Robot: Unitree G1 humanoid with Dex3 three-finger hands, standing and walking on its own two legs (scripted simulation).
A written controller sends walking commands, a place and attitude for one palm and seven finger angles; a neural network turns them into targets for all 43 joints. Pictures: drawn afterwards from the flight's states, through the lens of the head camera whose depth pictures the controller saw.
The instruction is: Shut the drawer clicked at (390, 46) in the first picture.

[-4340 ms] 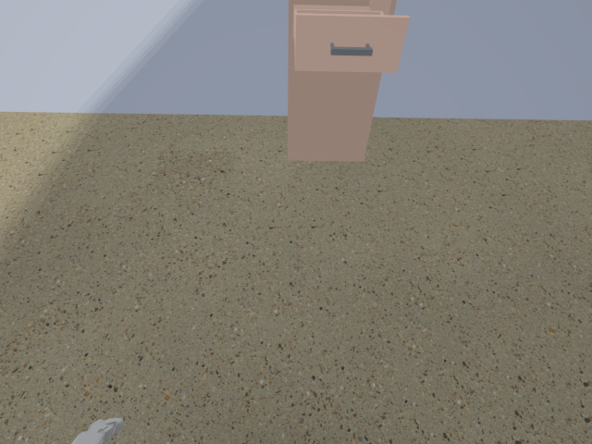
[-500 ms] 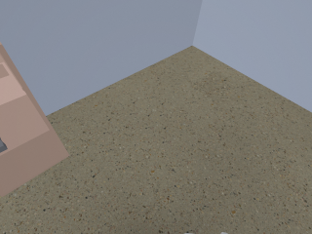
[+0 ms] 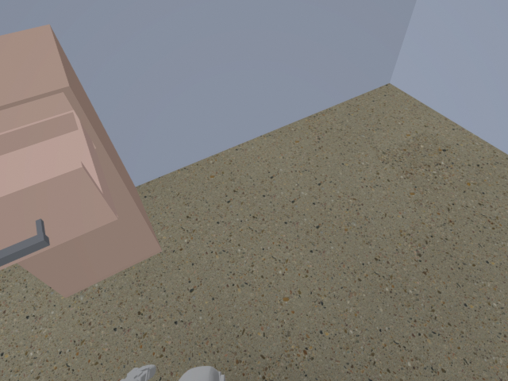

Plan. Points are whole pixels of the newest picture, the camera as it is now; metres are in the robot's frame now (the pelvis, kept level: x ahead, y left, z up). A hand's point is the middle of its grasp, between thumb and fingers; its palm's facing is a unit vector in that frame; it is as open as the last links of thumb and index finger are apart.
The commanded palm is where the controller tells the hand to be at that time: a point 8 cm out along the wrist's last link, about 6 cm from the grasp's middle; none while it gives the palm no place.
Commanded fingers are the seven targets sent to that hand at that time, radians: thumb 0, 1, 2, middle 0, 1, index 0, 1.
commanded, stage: turn to face it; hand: left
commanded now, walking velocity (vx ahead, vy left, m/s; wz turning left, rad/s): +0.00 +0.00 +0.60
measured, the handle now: (6, 246) +0.36 +0.49 -0.03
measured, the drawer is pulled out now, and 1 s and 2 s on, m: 0.30 0.30 0.30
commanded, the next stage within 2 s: take the last steps up to it in 0.82 s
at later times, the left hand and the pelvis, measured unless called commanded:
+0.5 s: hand out of the picture +0.02 +0.28 -0.17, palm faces +0.32 -0.91 -0.25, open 7.4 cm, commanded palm none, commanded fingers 0.00 0.90 0.90 -0.20 -0.30 -0.20 -0.30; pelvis +0.01 +0.04 +0.00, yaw +16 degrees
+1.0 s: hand out of the picture -0.04 +0.17 -0.15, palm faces +0.52 -0.82 -0.25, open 7.3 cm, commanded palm none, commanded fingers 0.00 0.90 0.90 -0.20 -0.30 -0.20 -0.30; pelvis +0.00 -0.02 +0.00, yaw +30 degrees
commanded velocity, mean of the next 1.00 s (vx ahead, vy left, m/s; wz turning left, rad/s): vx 0.03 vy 0.01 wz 0.42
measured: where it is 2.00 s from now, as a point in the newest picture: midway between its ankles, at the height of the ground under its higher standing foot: outside the picture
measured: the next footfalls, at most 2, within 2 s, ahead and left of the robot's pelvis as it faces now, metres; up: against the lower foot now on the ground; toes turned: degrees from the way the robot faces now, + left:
left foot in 0.20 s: +0.05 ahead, +0.14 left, +0.00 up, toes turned +16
right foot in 0.70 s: +0.09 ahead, -0.09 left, +0.00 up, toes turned +21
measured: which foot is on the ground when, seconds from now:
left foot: up 0.00-0.18, down 0.20-0.70, up 0.72-1.00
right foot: down 0.00-0.20, up 0.22-0.68, down 0.70-1.00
